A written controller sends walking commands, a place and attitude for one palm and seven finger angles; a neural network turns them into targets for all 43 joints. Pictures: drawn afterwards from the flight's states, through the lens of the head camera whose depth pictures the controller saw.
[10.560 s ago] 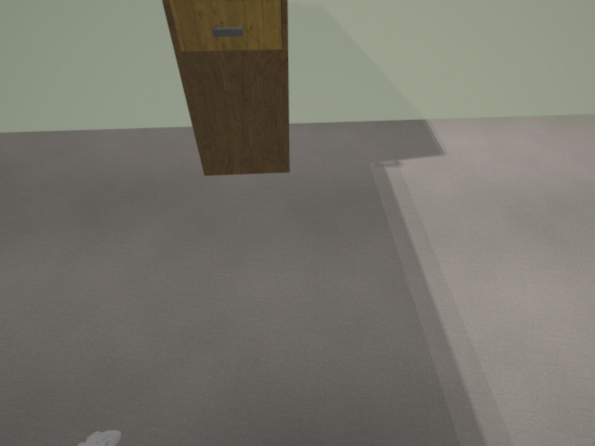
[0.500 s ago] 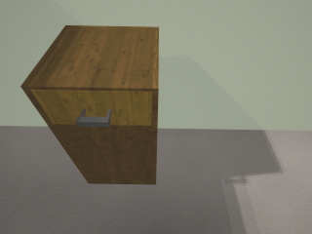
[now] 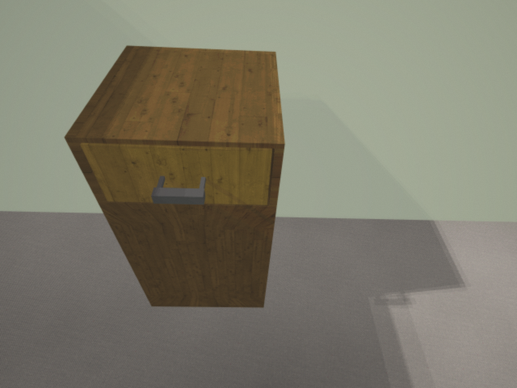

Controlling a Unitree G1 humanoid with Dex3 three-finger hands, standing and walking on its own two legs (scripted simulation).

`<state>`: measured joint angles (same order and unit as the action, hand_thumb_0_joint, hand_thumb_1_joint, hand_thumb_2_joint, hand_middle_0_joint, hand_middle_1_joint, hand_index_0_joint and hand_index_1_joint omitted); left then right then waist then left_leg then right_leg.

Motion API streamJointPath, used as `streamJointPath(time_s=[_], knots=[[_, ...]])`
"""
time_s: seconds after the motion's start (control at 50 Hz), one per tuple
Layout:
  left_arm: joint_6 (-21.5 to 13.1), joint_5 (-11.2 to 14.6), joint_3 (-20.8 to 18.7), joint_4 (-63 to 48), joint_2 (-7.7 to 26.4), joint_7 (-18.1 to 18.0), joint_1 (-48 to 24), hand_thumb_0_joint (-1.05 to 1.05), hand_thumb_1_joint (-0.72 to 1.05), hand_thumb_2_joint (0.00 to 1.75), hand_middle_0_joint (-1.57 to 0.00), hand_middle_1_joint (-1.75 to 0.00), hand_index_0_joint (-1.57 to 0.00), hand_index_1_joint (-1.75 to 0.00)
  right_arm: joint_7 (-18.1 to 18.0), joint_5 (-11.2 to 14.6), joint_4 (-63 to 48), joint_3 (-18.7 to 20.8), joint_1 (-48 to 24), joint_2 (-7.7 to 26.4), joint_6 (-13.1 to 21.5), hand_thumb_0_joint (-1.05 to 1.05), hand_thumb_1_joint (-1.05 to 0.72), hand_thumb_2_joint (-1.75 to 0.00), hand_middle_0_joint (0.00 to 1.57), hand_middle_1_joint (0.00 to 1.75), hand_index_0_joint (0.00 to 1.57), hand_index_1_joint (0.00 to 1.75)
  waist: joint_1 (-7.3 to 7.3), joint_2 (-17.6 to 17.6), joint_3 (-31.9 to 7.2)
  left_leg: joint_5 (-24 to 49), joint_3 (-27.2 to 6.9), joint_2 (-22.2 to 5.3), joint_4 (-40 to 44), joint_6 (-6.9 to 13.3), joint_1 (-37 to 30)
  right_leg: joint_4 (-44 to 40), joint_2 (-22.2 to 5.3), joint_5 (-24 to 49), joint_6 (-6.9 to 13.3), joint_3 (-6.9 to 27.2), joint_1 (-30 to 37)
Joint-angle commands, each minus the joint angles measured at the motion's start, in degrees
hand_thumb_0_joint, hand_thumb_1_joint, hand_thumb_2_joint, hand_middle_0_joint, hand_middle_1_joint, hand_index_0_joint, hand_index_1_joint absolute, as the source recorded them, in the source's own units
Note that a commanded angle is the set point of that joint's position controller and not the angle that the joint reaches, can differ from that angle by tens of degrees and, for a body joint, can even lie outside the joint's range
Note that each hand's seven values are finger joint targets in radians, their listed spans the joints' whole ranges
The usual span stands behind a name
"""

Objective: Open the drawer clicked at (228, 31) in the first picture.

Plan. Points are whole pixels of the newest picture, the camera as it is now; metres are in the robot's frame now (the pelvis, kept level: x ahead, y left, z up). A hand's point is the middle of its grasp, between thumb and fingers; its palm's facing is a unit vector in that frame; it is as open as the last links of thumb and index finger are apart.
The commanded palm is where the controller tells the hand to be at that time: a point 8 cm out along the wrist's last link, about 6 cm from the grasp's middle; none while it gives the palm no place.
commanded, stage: raise the hand with hooked fingers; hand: left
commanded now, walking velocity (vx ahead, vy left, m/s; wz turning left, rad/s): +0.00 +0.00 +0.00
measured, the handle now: (180, 188) +0.52 +0.21 -0.04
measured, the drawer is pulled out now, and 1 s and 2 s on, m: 0.00 0.00 0.00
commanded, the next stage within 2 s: move the hooked fingers above the handle in 1.88 s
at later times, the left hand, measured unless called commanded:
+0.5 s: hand (124, 369) +0.16 +0.22 -0.07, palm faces +0.01 -0.12 -0.99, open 9.1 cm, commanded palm +0.16 +0.22 +0.00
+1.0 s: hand (129, 285) +0.26 +0.22 +0.01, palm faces +0.06 -0.09 -0.99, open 12.1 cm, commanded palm +0.24 +0.22 +0.07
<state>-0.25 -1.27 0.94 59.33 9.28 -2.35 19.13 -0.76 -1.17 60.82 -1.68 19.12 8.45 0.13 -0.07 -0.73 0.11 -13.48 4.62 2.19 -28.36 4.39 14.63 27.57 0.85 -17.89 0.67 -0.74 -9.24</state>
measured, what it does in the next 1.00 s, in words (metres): stands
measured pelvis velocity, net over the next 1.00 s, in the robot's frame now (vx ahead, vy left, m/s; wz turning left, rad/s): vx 0.03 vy -0.02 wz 0.01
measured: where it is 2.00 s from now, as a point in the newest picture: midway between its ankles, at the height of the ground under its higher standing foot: outside the picture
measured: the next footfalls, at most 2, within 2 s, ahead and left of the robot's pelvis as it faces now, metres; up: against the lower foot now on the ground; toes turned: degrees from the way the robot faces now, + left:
none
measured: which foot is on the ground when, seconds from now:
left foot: down 0.00-1.00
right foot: down 0.00-1.00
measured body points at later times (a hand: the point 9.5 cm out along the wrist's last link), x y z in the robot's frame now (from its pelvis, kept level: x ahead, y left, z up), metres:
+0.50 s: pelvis -0.01 -0.01 -0.05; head +0.01 -0.01 +0.40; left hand +0.16 +0.22 -0.02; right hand +0.27 -0.20 -0.09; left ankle +0.02 +0.07 -0.74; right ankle -0.01 -0.09 -0.74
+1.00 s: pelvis +0.03 -0.02 -0.02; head +0.06 -0.05 +0.43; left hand +0.26 +0.22 +0.06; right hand +0.21 -0.26 -0.14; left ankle +0.02 +0.07 -0.74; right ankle -0.01 -0.09 -0.74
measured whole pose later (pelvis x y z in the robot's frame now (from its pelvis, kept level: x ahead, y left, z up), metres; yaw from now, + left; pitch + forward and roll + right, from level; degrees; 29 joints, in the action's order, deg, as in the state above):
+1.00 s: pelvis +0.03 -0.02 -0.02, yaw +1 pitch +8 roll +1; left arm 3.5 -56.6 2.9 -0.6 21.9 -20.1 14.7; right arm -0.1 -2.2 35.2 1.3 9.0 15.4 -7.9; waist 3.5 2.6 -4.9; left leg -20.3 3.7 2.4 -39.2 2.7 26.8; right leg 40.9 3.8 -24.1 4.5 -0.1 -24.5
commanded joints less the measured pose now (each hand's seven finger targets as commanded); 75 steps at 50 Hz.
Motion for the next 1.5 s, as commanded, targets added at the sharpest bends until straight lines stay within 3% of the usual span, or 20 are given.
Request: streamJointPath(time_s=[0.0,0.02,0.04,0.06,0.08,0.1,0.14,0.16,0.18,0.22,0.26,0.34,0.4,0.46,0.54,0.64,0.76,0.94,1.16,1.48], knots=[[-7.18,-10.92,-2.94,-75.32,21.36,-8.17,-12.66,0.00,0.85,0.88,-0.20,-0.33,-0.20,-0.33,-4.42,2.89,-22.12,1.50,-7.09,13.30,15.89,0.00,-0.90,-0.90,0.20,0.30,0.20,0.30,0.67,24.89,-22.90,14.62,-12.95,-8.34,5.43,-6.00,-21.41,9.93,-1.11,0.91,3.04,-1.23,-14.33],[0.98,-10.46,2.87,-68.72,10.85,-10.97,3.29,0.00,0.83,0.87,-0.21,-0.34,-0.21,-0.34,-4.54,4.04,-21.09,2.50,-7.80,10.39,17.96,0.00,-0.90,-0.90,0.20,0.30,0.20,0.30,-0.36,18.31,-14.92,4.10,-15.39,-8.30,10.12,-8.49,-12.19,15.85,0.01,-6.27,1.27,-2.19,-20.84],[3.18,-13.05,9.44,-63.05,1.85,-11.38,7.06,0.00,0.81,0.86,-0.21,-0.36,-0.21,-0.36,-4.59,4.30,-19.97,2.40,-6.88,9.32,18.49,0.00,-0.90,-0.90,0.20,0.30,0.20,0.30,-1.18,11.42,-7.95,2.00,-13.71,-7.17,8.76,-6.47,-6.99,15.64,0.04,-5.51,0.86,-1.44,-22.97],[2.49,-17.47,8.94,-68.16,5.92,-13.48,0.11,0.00,0.78,0.85,-0.21,-0.37,-0.21,-0.37,-3.99,3.01,-23.25,3.15,-8.25,11.88,18.59,0.00,-0.90,-0.90,0.20,0.30,0.20,0.30,-2.49,7.09,-2.47,-4.40,-13.85,-6.17,6.08,-5.19,-0.82,13.34,0.19,-6.00,1.16,-1.83,-24.41],[2.25,-24.54,6.55,-66.11,10.15,-15.91,0.56,0.00,0.76,0.84,-0.21,-0.39,-0.21,-0.39,-3.76,1.71,-24.37,3.66,-9.04,13.30,17.73,0.00,-0.90,-0.90,0.20,0.30,0.20,0.30,-2.60,2.95,-3.50,-10.74,-13.56,-5.77,3.19,-4.19,2.99,11.14,0.73,-6.56,1.63,-1.71,-25.52],[2.59,-31.17,5.92,-60.76,10.71,-17.78,3.12,0.00,0.74,0.83,-0.21,-0.40,-0.21,-0.40,-3.39,0.57,-26.74,3.72,-9.81,13.64,16.15,0.00,-0.90,-0.90,0.20,0.30,0.20,0.30,-2.06,-2.11,-2.92,-13.85,-12.93,-4.34,-0.18,-3.59,7.86,9.80,1.42,-7.79,2.19,-1.27,-26.68],[2.07,-43.19,4.22,-58.41,11.60,-21.66,7.89,0.00,0.69,0.81,-0.22,-0.43,-0.22,-0.43,-1.88,-1.29,-32.91,4.80,-14.00,13.62,12.36,0.00,-0.90,-0.90,0.20,0.30,0.20,0.30,2.23,-3.09,-8.10,-14.59,-10.38,-1.82,-4.73,-3.31,11.59,8.56,2.10,-14.39,3.44,3.78,-26.14],[1.99,-48.03,7.19,-54.63,8.09,-23.41,11.69,0.00,0.67,0.80,-0.22,-0.45,-0.22,-0.45,-1.21,-1.55,-34.35,5.01,-15.37,12.87,10.01,0.00,-0.90,-0.90,0.20,0.30,0.20,0.30,2.80,-10.13,-4.12,-16.34,-8.92,-1.21,-6.49,-3.30,15.95,8.50,2.40,-18.85,3.76,4.67,-29.39],[1.75,-51.76,8.66,-52.55,5.29,-24.43,14.63,0.00,0.64,0.79,-0.22,-0.47,-0.22,-0.47,-0.20,-1.60,-36.08,5.16,-16.54,12.82,7.68,0.00,-0.90,-0.90,0.20,0.30,0.20,0.30,3.63,-13.19,-2.38,-15.17,-7.69,-0.52,-8.21,-3.24,17.92,8.59,2.34,-19.62,4.22,5.05,-30.38],[1.49,-57.34,7.82,-52.68,5.22,-25.67,15.59,0.00,0.60,0.77,-0.22,-0.50,-0.22,-0.50,1.90,-0.84,-38.64,5.32,-18.64,12.70,3.09,0.00,-0.90,-0.90,0.20,0.30,0.20,0.30,6.21,-13.59,-5.09,-10.18,-7.11,0.05,-9.52,-3.25,17.74,9.20,1.93,-16.03,5.07,7.04,-27.82],[2.01,-60.50,5.49,-57.76,8.76,-26.62,9.96,0.00,0.55,0.75,-0.22,-0.53,-0.22,-0.53,2.68,-0.42,-40.83,4.90,-20.56,12.08,-0.49,0.00,-0.90,-0.90,0.20,0.30,0.20,0.30,7.21,-9.21,-7.81,-8.22,-7.37,-0.16,-9.70,-3.27,17.29,11.09,1.37,-13.71,5.18,7.12,-26.73],[2.41,-64.83,-0.53,-65.79,16.74,-29.33,-3.91,0.00,0.46,0.71,-0.23,-0.58,-0.23,-0.58,2.36,-1.31,-42.05,4.39,-20.66,10.95,-4.38,0.00,-0.90,-0.90,0.20,0.30,0.20,0.30,6.37,-1.31,-13.90,-2.07,-8.23,-0.32,-12.79,-2.70,12.56,12.88,1.83,-7.04,4.79,8.99,-27.21],[1.34,-64.65,-0.57,-71.65,17.96,-30.45,-11.86,0.00,0.39,0.68,-0.24,-0.63,-0.24,-0.63,2.05,-2.33,-42.18,4.55,-20.33,10.78,-5.26,0.00,-0.90,-0.90,0.20,0.30,0.20,0.30,4.16,7.14,-19.68,2.21,-9.70,-0.95,-16.81,-2.74,5.10,15.15,2.04,-2.55,4.65,9.39,-31.06],[1.04,-62.48,1.41,-72.68,16.78,-29.36,-14.67,0.00,0.32,0.65,-0.24,-0.68,-0.24,-0.68,1.50,-2.81,-41.18,3.90,-20.94,10.78,-5.55,0.00,-0.90,-0.90,0.20,0.30,0.20,0.30,2.31,9.16,-18.53,2.10,-9.72,-0.40,-18.07,-2.18,3.96,14.56,2.22,-1.41,4.34,8.43,-31.81],[2.99,-59.07,4.63,-69.64,14.48,-24.56,-13.35,0.00,0.22,0.61,-0.25,-0.74,-0.25,-0.74,1.01,-2.09,-39.93,3.22,-21.22,10.50,-5.96,0.00,-0.90,-0.90,0.20,0.30,0.20,0.30,1.40,5.31,-16.02,3.83,-8.91,-0.28,-15.59,-1.70,5.20,12.37,2.52,4.26,3.65,6.44,-26.12],[3.88,-56.70,1.61,-66.69,17.00,-19.02,-5.10,0.00,0.11,0.56,-0.26,-0.81,-0.26,-0.81,0.67,-0.91,-39.37,2.10,-20.21,10.08,-5.46,0.00,-0.90,-0.90,0.20,0.30,0.20,0.30,3.68,-2.62,-14.59,7.89,-7.30,0.19,-11.66,-1.74,8.37,9.85,2.12,13.30,2.81,7.43,-15.73],[0.84,-58.00,-4.22,-72.22,22.14,-20.15,-6.99,0.00,-0.03,0.50,-0.27,-0.90,-0.27,-0.90,0.72,-1.67,-38.75,2.45,-20.14,10.04,-4.63,0.00,-0.90,-0.90,0.20,0.30,0.20,0.30,5.67,1.22,-18.33,11.28,-6.28,0.82,-9.97,-1.80,7.32,9.49,0.96,20.68,2.88,9.14,-9.24],[3.57,-54.82,-2.61,-71.72,21.15,-20.12,-12.56,0.00,-0.24,0.41,-0.28,-1.03,-0.28,-1.03,0.09,-0.28,-36.71,4.65,-19.43,11.44,-4.93,0.00,-0.90,-0.90,0.20,0.30,0.20,0.30,3.27,-1.14,-17.74,11.95,-5.41,1.22,-8.61,-1.45,5.80,7.24,-0.17,26.33,1.53,8.98,-6.66],[6.56,-54.63,-2.87,-69.98,25.30,-12.98,-24.35,0.00,-0.50,0.30,-0.30,-1.20,-0.30,-1.20,-0.56,1.20,-35.96,3.74,-20.55,11.43,-6.44,0.00,-0.90,-0.90,0.20,0.30,0.20,0.30,4.32,0.91,-15.99,15.02,-4.61,1.21,-3.81,-1.50,0.78,3.55,0.04,25.03,1.35,7.21,-3.48],[5.88,-52.10,-2.60,-64.21,28.89,-3.52,-40.70,0.00,-0.50,0.30,-0.30,-1.20,-0.30,-1.20,-1.20,2.04,-34.91,2.86,-19.81,11.50,-8.16,0.00,-0.90,-0.90,0.20,0.30,0.20,0.30,3.79,1.18,-16.12,17.16,-4.94,0.95,-0.67,-1.28,-3.49,0.09,0.16,23.75,1.33,4.76,-0.89]])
